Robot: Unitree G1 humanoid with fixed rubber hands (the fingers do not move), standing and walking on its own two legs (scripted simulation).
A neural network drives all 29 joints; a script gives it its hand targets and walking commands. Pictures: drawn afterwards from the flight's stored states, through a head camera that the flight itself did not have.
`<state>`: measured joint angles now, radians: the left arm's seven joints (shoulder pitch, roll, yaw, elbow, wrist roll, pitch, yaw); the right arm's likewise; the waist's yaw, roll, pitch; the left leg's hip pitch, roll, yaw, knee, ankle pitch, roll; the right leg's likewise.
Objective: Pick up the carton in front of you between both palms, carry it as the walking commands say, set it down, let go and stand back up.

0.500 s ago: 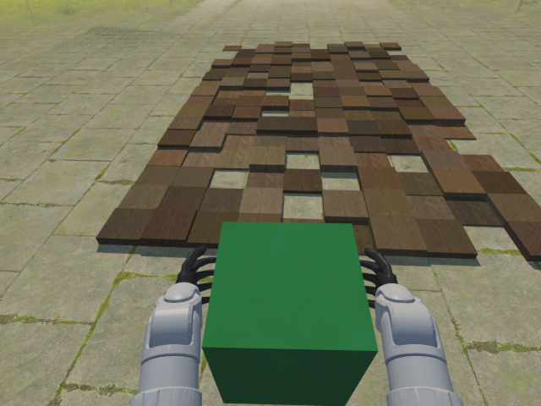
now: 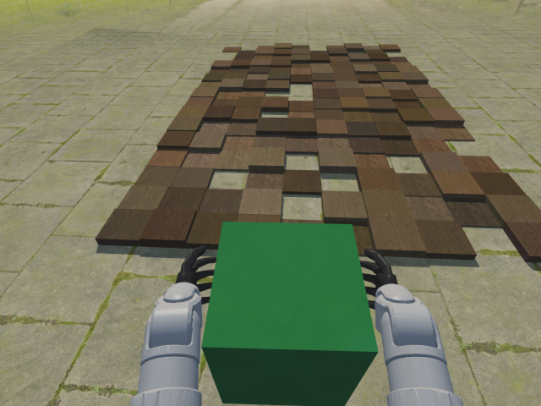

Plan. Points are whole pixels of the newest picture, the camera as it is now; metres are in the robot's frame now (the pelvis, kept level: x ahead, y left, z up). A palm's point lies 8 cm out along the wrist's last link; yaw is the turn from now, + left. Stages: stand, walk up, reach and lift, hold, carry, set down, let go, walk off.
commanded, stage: hold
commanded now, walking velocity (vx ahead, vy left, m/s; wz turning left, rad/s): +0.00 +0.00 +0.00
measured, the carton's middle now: (285, 317) +0.29 +0.00 -0.02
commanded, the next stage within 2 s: carry in 0.18 s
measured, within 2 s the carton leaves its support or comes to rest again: neither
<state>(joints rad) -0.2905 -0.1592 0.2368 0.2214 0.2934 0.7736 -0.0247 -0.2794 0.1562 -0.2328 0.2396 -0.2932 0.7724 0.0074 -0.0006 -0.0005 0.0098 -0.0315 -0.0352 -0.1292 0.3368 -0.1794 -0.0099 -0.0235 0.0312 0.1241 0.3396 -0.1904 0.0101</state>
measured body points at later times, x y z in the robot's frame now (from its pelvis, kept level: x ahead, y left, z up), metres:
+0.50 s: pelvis +0.05 +0.01 -0.01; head +0.01 +0.01 +0.43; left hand +0.34 +0.15 +0.06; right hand +0.33 -0.15 +0.06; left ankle +0.01 +0.13 -0.75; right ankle +0.02 -0.12 -0.74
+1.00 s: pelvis +0.30 -0.02 -0.01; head +0.30 -0.03 +0.44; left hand +0.59 +0.11 +0.07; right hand +0.57 -0.20 +0.07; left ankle +0.13 +0.09 -0.75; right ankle +0.43 -0.13 -0.72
